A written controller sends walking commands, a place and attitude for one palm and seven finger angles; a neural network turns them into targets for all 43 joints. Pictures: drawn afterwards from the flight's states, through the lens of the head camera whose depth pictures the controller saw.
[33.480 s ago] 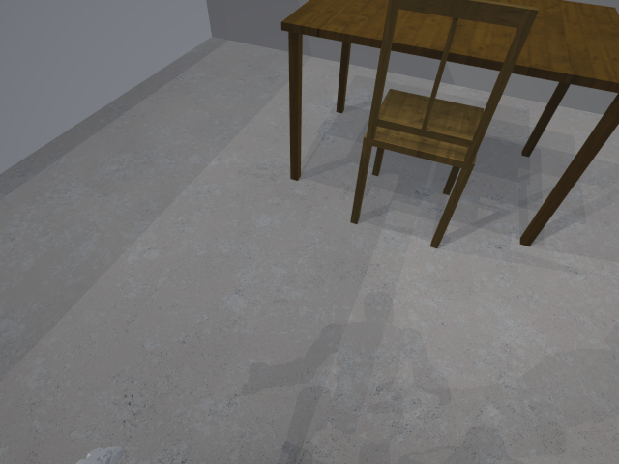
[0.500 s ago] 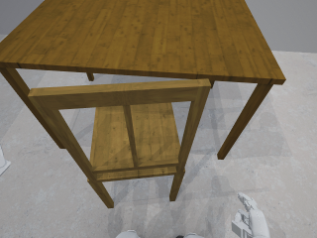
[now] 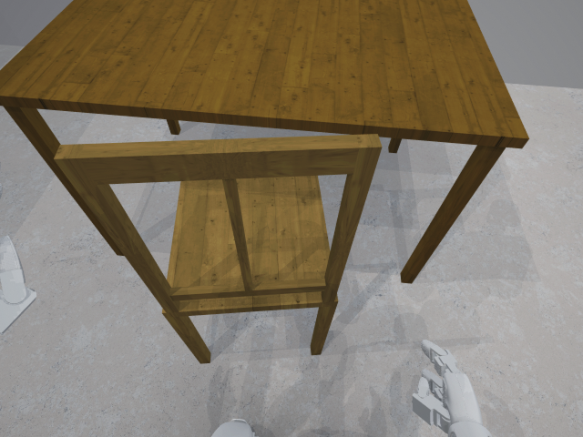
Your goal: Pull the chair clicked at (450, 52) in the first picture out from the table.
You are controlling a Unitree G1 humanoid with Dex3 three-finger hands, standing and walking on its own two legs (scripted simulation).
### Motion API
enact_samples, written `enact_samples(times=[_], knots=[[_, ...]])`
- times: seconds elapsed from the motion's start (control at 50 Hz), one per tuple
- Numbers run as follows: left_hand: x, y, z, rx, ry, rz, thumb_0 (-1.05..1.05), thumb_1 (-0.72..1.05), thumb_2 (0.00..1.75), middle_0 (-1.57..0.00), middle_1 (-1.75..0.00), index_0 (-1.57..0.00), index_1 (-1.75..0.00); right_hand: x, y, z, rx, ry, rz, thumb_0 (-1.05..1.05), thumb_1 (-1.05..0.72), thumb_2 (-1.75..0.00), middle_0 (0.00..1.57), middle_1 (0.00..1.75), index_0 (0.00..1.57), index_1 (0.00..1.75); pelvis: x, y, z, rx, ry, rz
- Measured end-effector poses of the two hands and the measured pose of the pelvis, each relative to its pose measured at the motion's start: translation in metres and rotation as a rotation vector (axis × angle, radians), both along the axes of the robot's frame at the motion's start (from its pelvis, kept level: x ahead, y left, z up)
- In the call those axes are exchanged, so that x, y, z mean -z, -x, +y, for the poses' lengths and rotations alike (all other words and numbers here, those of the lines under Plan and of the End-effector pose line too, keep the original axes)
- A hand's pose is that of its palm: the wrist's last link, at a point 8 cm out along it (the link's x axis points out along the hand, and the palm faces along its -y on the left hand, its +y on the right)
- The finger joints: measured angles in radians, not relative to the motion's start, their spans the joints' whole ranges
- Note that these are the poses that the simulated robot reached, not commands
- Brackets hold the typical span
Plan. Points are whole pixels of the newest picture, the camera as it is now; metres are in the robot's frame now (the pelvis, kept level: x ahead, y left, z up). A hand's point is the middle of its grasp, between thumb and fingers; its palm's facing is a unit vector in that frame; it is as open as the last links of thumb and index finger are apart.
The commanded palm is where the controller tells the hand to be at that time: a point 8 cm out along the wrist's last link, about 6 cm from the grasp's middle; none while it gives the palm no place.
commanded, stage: step back with the hand held close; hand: left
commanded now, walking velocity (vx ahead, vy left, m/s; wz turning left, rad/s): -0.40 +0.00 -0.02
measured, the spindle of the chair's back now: (240, 243) +0.41 +0.12 -0.05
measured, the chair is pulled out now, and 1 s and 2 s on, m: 0.16 0.16 0.16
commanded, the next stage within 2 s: stop stepping back and stand still in 0.34 s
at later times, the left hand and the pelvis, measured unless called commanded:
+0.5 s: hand out of the picture +0.10 +0.21 +0.19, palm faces +0.39 -0.76 -0.52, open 7.4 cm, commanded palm +0.03 +0.27 +0.18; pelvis -0.11 -0.03 -0.01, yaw +0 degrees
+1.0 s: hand out of the picture +0.01 +0.24 +0.19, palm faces +0.52 -0.72 -0.45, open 7.4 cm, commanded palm -0.06 +0.28 +0.18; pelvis -0.18 -0.03 -0.01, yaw +4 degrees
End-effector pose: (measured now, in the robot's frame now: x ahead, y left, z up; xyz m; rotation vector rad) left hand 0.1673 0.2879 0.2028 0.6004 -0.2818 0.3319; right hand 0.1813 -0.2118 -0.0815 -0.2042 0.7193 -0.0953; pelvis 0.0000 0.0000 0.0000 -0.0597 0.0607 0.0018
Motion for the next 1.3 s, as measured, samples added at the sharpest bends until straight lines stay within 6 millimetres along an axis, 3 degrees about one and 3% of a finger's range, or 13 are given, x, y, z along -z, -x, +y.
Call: enact_samples(times=[0.1,0.2,0.3,0.42,0.52,0.68,0.8,0.88,0.96,1.04,1.16,1.3], knots=[[0.008,0.014,-0.012,0.022,0.019,0.076,0.01,0.88,0.90,-0.22,-0.31,-0.21,-0.30,-0.001,0.017,-0.018,0.064,-0.015,0.015,0.01,-0.90,-0.90,0.21,0.30,0.20,0.30,-0.004,0.015,-0.004,0.001,-0.042,0.005],[0.020,0.035,0.001,-0.025,0.019,0.136,0.01,0.88,0.90,-0.22,-0.31,-0.22,-0.30,-0.007,0.036,-0.032,0.107,0.039,0.021,0.01,-0.90,-0.90,0.21,0.30,0.20,0.30,-0.003,0.030,-0.001,-0.009,-0.066,0.013],[0.023,0.059,0.006,-0.033,0.038,0.075,0.01,0.88,0.90,-0.22,-0.31,-0.22,-0.30,-0.008,0.057,-0.032,0.101,0.066,0.003,0.01,-0.90,-0.90,0.20,0.30,0.20,0.30,0.003,0.055,-0.004,-0.001,-0.082,-0.014],[0.001,0.090,-0.023,-0.011,0.008,-0.017,0.01,0.88,0.90,-0.21,-0.31,-0.21,-0.30,-0.001,0.088,-0.029,0.041,-0.008,-0.043,0.01,-0.90,-0.90,0.20,0.30,0.20,0.30,0.006,0.083,-0.021,0.011,-0.058,-0.045],[-0.004,0.117,-0.043,0.001,-0.025,-0.006,0.01,0.88,0.90,-0.21,-0.31,-0.21,-0.30,0.012,0.124,-0.042,0.053,-0.063,-0.007,0.01,-0.90,-0.90,0.21,0.30,0.20,0.30,0.006,0.110,-0.035,-0.005,-0.044,-0.062],[0.029,0.157,-0.025,-0.129,0.063,0.141,0.01,0.88,0.90,-0.22,-0.31,-0.22,-0.30,0.004,0.190,-0.079,0.141,0.023,0.059,0.01,-0.90,-0.90,0.21,0.30,0.20,0.30,-0.002,0.135,-0.038,-0.014,-0.110,-0.048],[0.024,0.185,-0.022,-0.091,0.092,0.004,0.01,0.88,0.90,-0.22,-0.31,-0.22,-0.30,-0.010,0.219,-0.089,0.135,0.121,0.026,0.02,-0.90,-0.90,0.20,0.30,0.20,0.30,0.003,0.160,-0.031,-0.030,-0.095,-0.085],[0.005,0.198,-0.023,-0.080,0.042,-0.047,0.01,0.88,0.90,-0.22,-0.31,-0.21,-0.30,-0.011,0.226,-0.079,0.146,0.060,-0.042,0.02,-0.90,-0.90,0.20,0.30,0.20,0.30,0.000,0.162,-0.030,-0.038,-0.075,-0.098],[-0.006,0.206,-0.019,-0.107,-0.016,-0.100,0.01,0.88,0.90,-0.22,-0.31,-0.21,-0.30,0.010,0.225,-0.067,0.104,-0.006,-0.026,0.01,-0.90,-0.90,0.20,0.30,0.20,0.30,0.009,0.170,-0.033,-0.045,-0.053,-0.111],[0.009,0.211,-0.011,-0.141,0.063,-0.055,0.01,0.88,0.90,-0.21,-0.31,-0.21,-0.30,0.018,0.230,-0.055,0.078,-0.035,0.046,0.01,-0.90,-0.90,0.20,0.30,0.20,0.30,0.007,0.183,-0.032,-0.067,-0.037,-0.114],[0.039,0.225,-0.013,-0.129,0.144,0.060,0.01,0.89,0.90,-0.21,-0.31,-0.21,-0.30,0.002,0.235,-0.042,0.050,0.009,0.039,0.02,-0.90,-0.90,0.21,0.30,0.20,0.30,0.004,0.192,-0.027,-0.039,-0.057,-0.116],[0.005,0.222,-0.015,-0.117,0.040,-0.026,0.01,0.88,0.90,-0.22,-0.31,-0.21,-0.30,-0.004,0.222,-0.033,-0.008,-0.008,0.009,0.01,-0.90,-0.90,0.21,0.30,0.20,0.30,-0.001,0.189,-0.030,-0.054,-0.056,-0.101]])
